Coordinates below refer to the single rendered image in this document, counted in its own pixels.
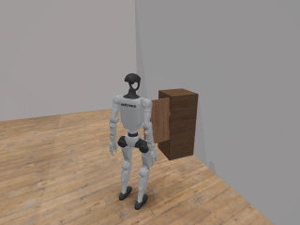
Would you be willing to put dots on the robot left upper arm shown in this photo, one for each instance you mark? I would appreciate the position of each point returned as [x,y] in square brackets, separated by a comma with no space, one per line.
[115,109]

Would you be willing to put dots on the robot left shin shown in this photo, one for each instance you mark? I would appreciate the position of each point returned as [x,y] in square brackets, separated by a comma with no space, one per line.
[124,178]

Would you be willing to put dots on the robot right upper arm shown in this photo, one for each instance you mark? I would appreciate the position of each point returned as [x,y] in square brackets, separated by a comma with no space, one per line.
[147,108]

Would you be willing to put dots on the cupboard door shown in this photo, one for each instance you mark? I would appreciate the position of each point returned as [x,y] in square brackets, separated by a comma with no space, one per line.
[160,120]

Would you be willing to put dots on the right robot hand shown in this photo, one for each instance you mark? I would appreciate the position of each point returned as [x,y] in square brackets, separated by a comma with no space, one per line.
[153,155]

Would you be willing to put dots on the left robot forearm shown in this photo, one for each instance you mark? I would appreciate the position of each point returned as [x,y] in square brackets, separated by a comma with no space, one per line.
[113,131]

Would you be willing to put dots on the right robot forearm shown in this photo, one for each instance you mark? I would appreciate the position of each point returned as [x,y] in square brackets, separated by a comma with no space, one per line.
[149,137]

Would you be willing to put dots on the left robot hand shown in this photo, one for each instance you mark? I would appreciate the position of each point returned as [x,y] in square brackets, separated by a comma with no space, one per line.
[113,146]

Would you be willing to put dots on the robot right foot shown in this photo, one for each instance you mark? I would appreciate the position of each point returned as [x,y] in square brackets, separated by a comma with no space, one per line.
[139,204]

